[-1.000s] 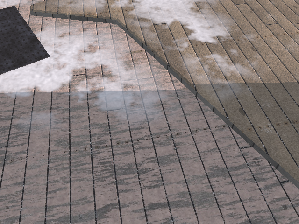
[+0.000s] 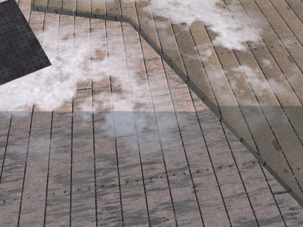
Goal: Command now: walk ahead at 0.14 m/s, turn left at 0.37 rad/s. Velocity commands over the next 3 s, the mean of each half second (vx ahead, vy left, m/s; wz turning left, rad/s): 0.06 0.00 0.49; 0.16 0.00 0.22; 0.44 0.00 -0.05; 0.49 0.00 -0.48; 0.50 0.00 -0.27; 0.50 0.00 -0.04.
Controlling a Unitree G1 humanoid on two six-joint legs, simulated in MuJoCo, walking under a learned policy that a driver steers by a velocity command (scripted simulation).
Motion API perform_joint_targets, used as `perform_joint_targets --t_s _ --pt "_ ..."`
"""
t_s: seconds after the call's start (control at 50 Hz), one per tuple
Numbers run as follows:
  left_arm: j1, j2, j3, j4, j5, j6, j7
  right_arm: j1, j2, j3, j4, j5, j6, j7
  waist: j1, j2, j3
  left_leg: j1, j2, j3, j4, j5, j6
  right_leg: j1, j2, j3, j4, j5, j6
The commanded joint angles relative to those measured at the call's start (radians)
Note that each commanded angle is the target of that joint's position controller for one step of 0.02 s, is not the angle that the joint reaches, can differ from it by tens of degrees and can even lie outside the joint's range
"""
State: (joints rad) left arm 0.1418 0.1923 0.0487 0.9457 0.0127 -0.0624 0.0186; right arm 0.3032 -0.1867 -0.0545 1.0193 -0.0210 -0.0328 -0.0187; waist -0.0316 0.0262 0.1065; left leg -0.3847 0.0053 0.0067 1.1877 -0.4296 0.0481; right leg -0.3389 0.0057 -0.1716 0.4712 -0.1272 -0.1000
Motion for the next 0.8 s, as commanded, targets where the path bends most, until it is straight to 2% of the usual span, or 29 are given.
perform_joint_targets --t_s 0.02,0.08,0.14,0.22,0.28,0.32,0.34,0.36,0.38,0.4,0.42,0.44,0.46,0.48,0.5,0.52,0.56,0.68,0.72,0.76,0.8 --pt "0.089 0.090 0.013 -0.031 0.006 -0.011 0.019 0.153 -0.028 -0.021 -0.017 -0.010 0.037 0.010 -0.016 -0.086 -0.139 0.008 0.033 -0.009 0.030 0.047 -0.010 0.057 -0.303 0.174 -0.209 0.472 -0.125" --pt "0.077 0.113 0.016 -0.050 0.013 -0.009 0.022 0.084 -0.042 -0.028 -0.058 -0.015 0.066 0.012 -0.024 -0.109 -0.132 -0.056 0.050 0.002 -0.061 0.091 -0.022 0.043 -0.308 0.127 -0.239 0.277 -0.136" --pt "0.089 0.124 0.018 -0.056 0.012 0.003 0.027 -0.016 -0.052 -0.025 -0.112 -0.019 0.083 0.026 -0.002 -0.132 -0.117 -0.083 0.067 0.021 -0.212 0.143 -0.033 0.065 -0.305 0.098 -0.264 0.093 -0.127" --pt "0.113 0.165 0.031 -0.064 0.015 0.022 0.023 -0.094 -0.063 -0.022 -0.168 -0.013 0.091 0.040 0.029 -0.115 -0.134 -0.045 0.054 0.062 -0.342 0.117 -0.030 0.109 -0.340 0.071 -0.238 0.027 -0.130" --pt "0.125 0.185 0.040 -0.072 0.020 0.042 0.016 -0.131 -0.076 -0.025 -0.209 -0.008 0.093 0.047 0.051 -0.126 -0.135 -0.022 0.043 0.087 -0.412 0.041 -0.022 0.146 -0.370 0.066 -0.198 -0.006 -0.121" --pt "0.127 0.204 0.047 -0.077 0.021 0.053 0.013 -0.136 -0.078 -0.026 -0.234 -0.001 0.088 0.050 0.056 -0.133 -0.136 0.010 0.033 0.099 -0.486 0.012 -0.011 0.171 -0.386 0.060 -0.152 0.023 -0.098" --pt "0.121 0.214 0.052 -0.080 0.019 0.059 0.012 -0.119 -0.076 -0.026 -0.240 0.001 0.081 0.050 0.043 -0.123 -0.140 0.059 0.023 0.104 -0.568 0.050 -0.001 0.167 -0.382 0.039 -0.106 0.041 -0.069" --pt "0.130 0.220 0.057 -0.075 0.019 0.066 0.010 -0.088 -0.081 -0.026 -0.239 0.002 0.070 0.046 0.024 -0.093 -0.144 0.136 0.015 0.090 -0.690 0.148 0.010 0.136 -0.367 0.009 -0.041 0.041 -0.020" --pt "0.162 0.195 0.056 -0.071 0.022 0.076 0.004 -0.043 -0.130 -0.038 -0.227 -0.004 0.054 0.038 0.013 0.018 -0.150 0.217 0.065 -0.026 -0.846 0.218 0.034 0.078 -0.306 -0.045 0.105 -0.031 0.049" --pt "0.155 0.102 0.035 -0.133 0.008 0.078 -0.005 -0.040 -0.275 -0.070 -0.248 -0.010 0.046 0.023 0.034 0.307 -0.138 0.317 0.340 -0.409 -0.900 0.553 0.142 -0.178 -0.132 -0.118 0.352 -0.396 0.137" --pt "0.037 0.125 0.033 -0.161 0.013 0.094 0.008 0.030 -0.296 -0.086 -0.226 -0.006 0.048 0.016 -0.041 0.207 -0.109 0.281 0.384 -0.442 -0.888 0.728 0.265 -0.266 -0.057 0.043 0.521 -0.517 0.154" --pt "0.037 0.131 0.034 -0.164 0.006 0.104 0.007 0.022 -0.260 -0.078 -0.222 -0.001 0.051 0.008 -0.012 0.113 -0.110 0.282 0.336 -0.359 -0.871 0.732 0.270 -0.280 -0.064 0.111 0.600 -0.462 0.157" --pt "0.049 0.129 0.035 -0.157 -0.004 0.100 0.004 -0.041 -0.228 -0.066 -0.234 0.004 0.056 0.004 0.020 0.082 -0.099 0.263 0.272 -0.290 -0.873 0.680 0.234 -0.277 -0.069 0.144 0.600 -0.372 0.149" --pt "0.051 0.138 0.038 -0.157 -0.002 0.092 0.005 -0.104 -0.212 -0.060 -0.254 0.008 0.059 0.002 0.043 0.091 -0.102 0.272 0.223 -0.251 -0.872 0.658 0.200 -0.282 -0.069 0.161 0.587 -0.306 0.139" --pt "0.074 0.154 0.042 -0.145 0.014 0.090 0.002 -0.145 -0.182 -0.050 -0.273 0.013 0.059 0.000 0.054 0.097 -0.127 0.289 0.198 -0.215 -0.864 0.711 0.192 -0.268 -0.059 0.157 0.605 -0.263 0.133" --pt "0.095 0.156 0.044 -0.137 0.021 0.091 -0.001 -0.147 -0.165 -0.042 -0.281 0.014 0.055 0.003 0.055 0.081 -0.165 0.303 0.192 -0.200 -0.854 0.773 0.195 -0.243 -0.047 0.154 0.630 -0.248 0.131" --pt "0.106 0.139 0.040 -0.136 0.013 0.099 -0.003 -0.120 -0.166 -0.038 -0.276 0.013 0.043 0.007 0.052 0.047 -0.190 0.318 0.195 -0.192 -0.852 0.800 0.200 -0.214 -0.045 0.161 0.611 -0.240 0.134" --pt "0.063 0.118 0.022 -0.155 0.004 0.116 0.005 -0.087 -0.183 -0.027 -0.250 -0.003 0.040 0.004 0.014 0.095 -0.149 0.284 0.200 -0.221 -0.866 0.632 0.193 -0.092 -0.039 0.163 0.348 -0.274 0.123" --pt "0.065 0.122 0.018 -0.158 0.010 0.107 -0.001 -0.058 -0.200 -0.030 -0.233 -0.008 0.046 0.009 -0.003 0.105 -0.155 0.256 0.192 -0.262 -0.915 0.288 0.200 -0.037 -0.022 0.137 0.283 -0.303 0.108" --pt "0.060 0.122 0.017 -0.163 0.016 0.094 -0.011 -0.055 -0.204 -0.030 -0.220 -0.011 0.053 0.016 -0.005 0.112 -0.109 0.202 0.192 -0.324 -0.965 -0.049 0.199 0.001 -0.006 0.118 0.206 -0.330 0.087" --pt "0.132 0.094 0.009 -0.136 0.015 0.075 -0.014 -0.099 -0.204 -0.029 -0.222 0.001 0.057 0.020 0.053 0.061 -0.066 0.078 0.168 -0.320 -0.949 -0.165 0.171 0.168 0.014 0.087 0.018 -0.247 0.052"
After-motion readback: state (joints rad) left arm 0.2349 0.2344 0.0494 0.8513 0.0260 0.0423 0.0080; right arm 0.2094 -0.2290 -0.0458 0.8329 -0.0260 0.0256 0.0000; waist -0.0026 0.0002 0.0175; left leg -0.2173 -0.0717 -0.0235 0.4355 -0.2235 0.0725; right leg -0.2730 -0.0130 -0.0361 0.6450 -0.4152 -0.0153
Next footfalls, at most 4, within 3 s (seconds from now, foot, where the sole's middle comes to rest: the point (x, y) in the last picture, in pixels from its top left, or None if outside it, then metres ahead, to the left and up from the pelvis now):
0.38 left None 0.06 0.13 -0.77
0.84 right None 0.11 -0.06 -0.77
1.30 left None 0.32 0.26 -0.77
1.86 right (120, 182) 0.64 0.19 -0.77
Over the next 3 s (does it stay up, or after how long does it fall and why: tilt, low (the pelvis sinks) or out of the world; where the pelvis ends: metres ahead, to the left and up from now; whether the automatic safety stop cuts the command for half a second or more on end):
stays up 1.12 0.20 0.00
